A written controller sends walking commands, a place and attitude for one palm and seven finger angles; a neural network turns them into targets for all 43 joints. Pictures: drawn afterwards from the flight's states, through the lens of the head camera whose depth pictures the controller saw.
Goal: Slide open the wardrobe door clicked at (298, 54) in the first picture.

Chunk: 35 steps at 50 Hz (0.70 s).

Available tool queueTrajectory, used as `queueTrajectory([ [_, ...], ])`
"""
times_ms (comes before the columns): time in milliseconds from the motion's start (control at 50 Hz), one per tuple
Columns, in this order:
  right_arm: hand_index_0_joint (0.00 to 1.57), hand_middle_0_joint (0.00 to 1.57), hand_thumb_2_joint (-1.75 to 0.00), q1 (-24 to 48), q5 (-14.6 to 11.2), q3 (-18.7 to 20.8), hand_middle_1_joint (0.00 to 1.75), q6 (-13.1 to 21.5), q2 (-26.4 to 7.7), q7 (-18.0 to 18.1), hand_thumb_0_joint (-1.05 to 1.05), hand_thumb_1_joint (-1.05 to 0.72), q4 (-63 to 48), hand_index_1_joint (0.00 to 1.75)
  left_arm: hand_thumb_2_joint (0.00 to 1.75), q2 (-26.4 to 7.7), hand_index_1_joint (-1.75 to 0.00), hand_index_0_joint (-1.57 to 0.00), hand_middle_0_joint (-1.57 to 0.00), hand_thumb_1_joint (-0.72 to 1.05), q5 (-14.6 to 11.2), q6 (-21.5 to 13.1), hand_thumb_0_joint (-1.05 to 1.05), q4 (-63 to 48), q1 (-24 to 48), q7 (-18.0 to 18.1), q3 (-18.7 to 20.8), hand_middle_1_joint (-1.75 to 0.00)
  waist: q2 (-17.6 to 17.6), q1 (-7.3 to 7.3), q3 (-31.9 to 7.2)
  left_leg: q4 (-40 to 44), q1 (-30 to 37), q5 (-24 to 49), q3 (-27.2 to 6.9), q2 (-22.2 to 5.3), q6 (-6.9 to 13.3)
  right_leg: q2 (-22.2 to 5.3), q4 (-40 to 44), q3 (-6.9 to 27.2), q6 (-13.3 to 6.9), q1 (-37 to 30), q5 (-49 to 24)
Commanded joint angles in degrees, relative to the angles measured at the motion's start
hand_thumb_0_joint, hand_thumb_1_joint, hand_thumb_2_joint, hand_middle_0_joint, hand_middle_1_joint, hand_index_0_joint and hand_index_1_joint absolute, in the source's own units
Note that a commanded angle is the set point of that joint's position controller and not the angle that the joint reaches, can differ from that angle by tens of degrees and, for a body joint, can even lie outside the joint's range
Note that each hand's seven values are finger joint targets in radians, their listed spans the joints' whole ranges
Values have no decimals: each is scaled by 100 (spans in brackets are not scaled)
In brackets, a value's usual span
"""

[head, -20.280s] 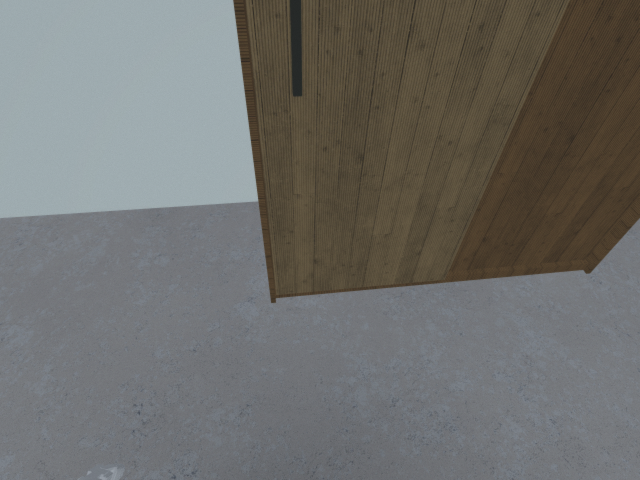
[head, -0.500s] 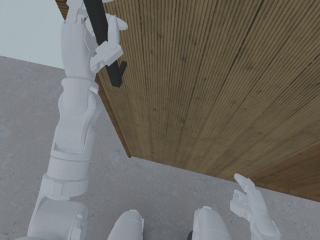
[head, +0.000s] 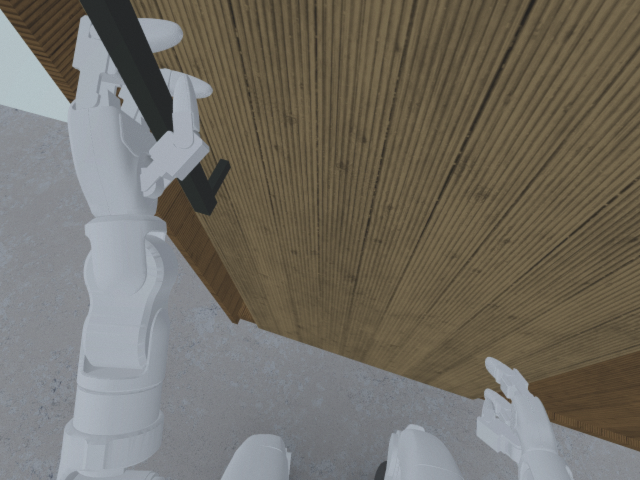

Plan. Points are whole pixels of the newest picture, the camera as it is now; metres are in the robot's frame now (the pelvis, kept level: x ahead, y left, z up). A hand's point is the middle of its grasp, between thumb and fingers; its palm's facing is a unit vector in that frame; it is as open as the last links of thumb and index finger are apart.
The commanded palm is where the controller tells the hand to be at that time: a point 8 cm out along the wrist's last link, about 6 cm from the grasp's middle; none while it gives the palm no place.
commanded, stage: step sideways, sliding the door along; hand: left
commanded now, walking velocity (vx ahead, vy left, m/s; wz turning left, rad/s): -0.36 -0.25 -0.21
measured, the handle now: (163, 71) +0.38 +0.21 +0.25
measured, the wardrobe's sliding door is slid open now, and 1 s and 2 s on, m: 0.08 0.40 0.50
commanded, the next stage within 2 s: stop walking and hold the door there in 1.58 s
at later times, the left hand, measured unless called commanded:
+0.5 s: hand (396, 199) +0.31 +0.02 +0.22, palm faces +0.06 -1.00 +0.00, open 6.3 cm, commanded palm +0.29 +0.01 +0.21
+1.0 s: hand (630, 260) +0.29 -0.14 +0.22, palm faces +0.01 -1.00 -0.02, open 5.9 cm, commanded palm +0.27 -0.13 +0.22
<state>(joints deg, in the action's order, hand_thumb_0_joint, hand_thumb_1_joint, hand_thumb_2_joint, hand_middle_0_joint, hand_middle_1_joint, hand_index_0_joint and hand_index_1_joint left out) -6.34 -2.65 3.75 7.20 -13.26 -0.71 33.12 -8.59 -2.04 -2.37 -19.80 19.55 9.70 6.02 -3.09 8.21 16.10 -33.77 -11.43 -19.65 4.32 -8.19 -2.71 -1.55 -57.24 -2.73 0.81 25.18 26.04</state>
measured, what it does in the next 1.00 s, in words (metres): steps to the right: right foot, then left foot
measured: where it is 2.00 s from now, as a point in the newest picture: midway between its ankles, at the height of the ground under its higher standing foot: outside the picture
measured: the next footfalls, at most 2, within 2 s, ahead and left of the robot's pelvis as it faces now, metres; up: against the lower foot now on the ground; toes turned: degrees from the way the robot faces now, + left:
right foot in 0.20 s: +0.09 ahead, -0.17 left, +0.00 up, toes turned -7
left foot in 0.42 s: +0.03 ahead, +0.05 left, +0.00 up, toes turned +5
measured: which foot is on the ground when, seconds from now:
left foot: down 0.00-0.22, up 0.24-0.40, down 0.42-0.78, up 0.80-0.94, down 0.96-1.00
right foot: up 0.00-0.18, down 0.20-0.42, up 0.44-0.74, down 0.76-0.96, up 0.98-1.00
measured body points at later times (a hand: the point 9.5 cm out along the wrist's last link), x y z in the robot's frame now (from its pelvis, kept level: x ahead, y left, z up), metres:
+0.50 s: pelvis -0.02 -0.09 -0.01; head +0.08 -0.08 +0.43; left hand +0.30 +0.07 +0.22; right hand +0.21 -0.31 -0.09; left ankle -0.01 +0.05 -0.73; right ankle +0.01 -0.19 -0.68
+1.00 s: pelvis -0.08 -0.22 -0.01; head +0.00 -0.23 +0.43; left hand +0.29 -0.09 +0.22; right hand +0.10 -0.48 -0.11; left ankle -0.06 -0.10 -0.74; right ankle -0.06 -0.34 -0.71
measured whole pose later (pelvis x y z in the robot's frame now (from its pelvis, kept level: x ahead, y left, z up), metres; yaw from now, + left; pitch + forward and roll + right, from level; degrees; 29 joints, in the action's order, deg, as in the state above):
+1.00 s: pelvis -0.08 -0.22 -0.01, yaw -7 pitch -1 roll +0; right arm -2.5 -1.4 3.3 2.0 -12.4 1.0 34.2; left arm -9.8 -4.3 -4.9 -12.1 23.5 8.8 3.8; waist -0.6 2.6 11.7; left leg -36.3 -16.8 -15.8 7.9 -5.8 -0.1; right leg -0.7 -48.5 -2.6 -0.1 25.8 20.8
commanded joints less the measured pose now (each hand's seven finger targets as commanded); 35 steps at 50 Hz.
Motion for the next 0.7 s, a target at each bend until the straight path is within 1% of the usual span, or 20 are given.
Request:
queueTrajectory([
  [0,20,20,-90,373,4,64,30,357,-512,-103,0,-90,-1049,30,90,-13,-140,-45,-45,90,-90,-894,0,-2274,2193,-595,-1591,-140,-1243,-918,-3113,473,2788,6339,-275,-1444,864,-30,268,-38,74,489,-343],
  [80,20,20,-90,481,40,-89,30,367,-383,-118,0,-90,-1152,30,90,-59,-140,-45,-45,90,-122,-925,0,-2252,1735,-609,-1579,-140,-1509,-922,-2807,340,2249,5945,31,-1466,656,85,1414,-147,64,-290,-862],
  [140,20,20,-90,554,-6,-164,30,403,-330,-113,0,-90,-1165,30,90,-181,-140,-45,-45,90,-105,-988,0,-2359,1517,-609,-1457,-140,-1103,-852,-2897,-442,1815,5279,154,-1303,520,154,2550,-292,94,-1194,-1907],
  [160,20,20,-90,608,-48,-194,30,396,-285,-112,0,-90,-1163,30,90,-256,-140,-45,-45,90,-77,-1006,0,-2380,1495,-615,-1395,-140,-637,-813,-2943,-842,1386,4485,153,-1041,447,73,2886,-270,118,-1665,-2871],
  [180,20,20,-90,642,-75,-231,30,371,-168,-69,0,-90,-1165,30,90,-437,-140,-45,-45,90,-26,-1041,0,-2407,1512,-607,-1320,-140,429,-823,-2981,-1574,748,2613,303,-501,251,-493,3164,159,1,-2039,-5233],
  [200,20,20,-90,631,-77,-222,30,353,-122,-1,0,-90,-1098,30,90,-629,-140,-45,-45,90,-18,-971,0,-2254,1130,-524,-1106,-140,1190,-783,-3045,-2271,-518,-615,248,230,-22,-1393,2908,1234,-559,-2660,-8137],
  [220,20,20,-90,635,-20,-81,30,371,-189,27,0,-90,-1113,30,90,-626,-140,-45,-45,90,-98,-961,0,-2387,775,-517,-1052,-140,2073,-596,-3198,-2947,-959,-2264,-303,701,-54,-1749,2763,2000,-890,-2681,-9145],
  [240,20,20,-90,622,22,-109,30,354,-107,48,0,-90,-1023,30,90,-538,-140,-45,-45,90,-103,-1015,0,-2742,790,-518,-1131,-140,2033,-623,-3237,-3107,-1131,-2269,-758,591,51,-1842,2650,2026,-1004,-2784,-8738],
  [260,20,20,-90,658,23,-250,30,341,-5,28,0,-90,-915,30,90,-315,-140,-45,-45,90,-107,-1133,0,-3133,990,-491,-1284,-140,1576,-761,-3323,-2631,-1384,-2137,-837,482,68,-1830,2513,1870,-1126,-3191,-8481],
  [300,20,20,-90,718,80,-267,30,234,9,14,0,-90,-723,30,90,-197,-140,-45,-45,90,-48,-1299,0,-3198,1126,-420,-1372,-140,1131,-901,-3465,-932,-858,-1360,-501,412,8,-1498,2277,1357,-1027,-3058,-8007],
  [340,20,20,-90,612,139,-156,30,53,-67,10,0,-90,-828,30,90,-154,-140,-45,-45,90,-10,-1466,0,-3149,1170,-477,-1523,-140,1133,-997,-3860,251,553,627,-62,240,2,-1142,1966,868,-759,-2361,-6851],
  [360,20,20,-90,592,142,-75,30,-1,-143,9,0,-90,-926,30,90,-107,-140,-45,-45,90,-47,-1500,0,-3144,1301,-524,-1699,-140,971,-1054,-3925,600,1631,2239,-329,-314,247,-931,1669,663,-494,-1366,-5672],
  [380,20,20,-90,644,119,61,30,22,-446,-27,0,-90,-1121,30,90,107,-140,-45,-45,90,-118,-1462,0,-3093,1280,-622,-1897,-140,-202,-966,-3944,713,2523,5107,-1668,-1752,942,-290,929,312,-71,-41,-2692],
  [400,20,20,-90,670,61,77,30,-53,-533,-127,0,-90,-1362,30,90,256,-140,-45,-45,90,-46,-1383,0,-2759,1193,-680,-2093,-140,-847,-824,-3801,768,2801,6464,-1873,-2469,1336,-150,-20,451,-72,599,444],
  [420,20,20,-90,726,128,50,30,-3,-470,-210,0,-90,-1396,30,90,404,-140,-45,-45,90,65,-1363,0,-2696,1526,-705,-2117,-140,-714,-850,-3576,763,2177,5859,-1803,-2479,1434,7,-864,619,-62,740,616],
  [440,20,20,-90,664,174,23,30,1,-441,-220,0,-90,-1282,30,90,309,-140,-45,-45,90,43,-1353,0,-2867,1994,-699,-1979,-140,-920,-974,-3301,827,1788,5428,-1763,-2451,1441,-124,-1128,707,-22,844,616],
  [500,20,20,-90,566,124,177,30,-35,-614,-228,0,-90,-1065,30,90,131,-140,-45,-45,90,50,-1065,0,-2325,1887,-664,-1745,-140,-894,-907,-3089,790,2054,4927,-783,-2005,1101,-186,-1041,366,127,1089,-15],
  [540,20,20,-90,501,138,142,30,-97,-574,-230,0,-90,-1037,30,90,272,-140,-45,-45,90,31,-984,0,-2039,1807,-715,-1854,-140,-1069,-910,-3083,799,2018,5035,-408,-1803,919,-126,-442,150,179,798,-166],
  [600,20,20,-90,485,118,103,30,-90,-552,-146,0,-90,-1037,30,90,1,-140,-45,-45,90,10,-959,0,-1777,1862,-695,-1551,-140,-1456,-979,-2959,830,1834,5129,10,-1689,713,59,681,-190,209,44,-285],
  [680,20,20,-90,426,23,30,30,41,-427,-106,0,-90,-1017,30,90,-110,-140,-45,-45,90,-46,-1068,0,-1573,1927,-631,-1393,-140,-1688,-973,-3064,266,1582,4568,189,-1388,457,347,2402,-457,188,-1009,-919],
])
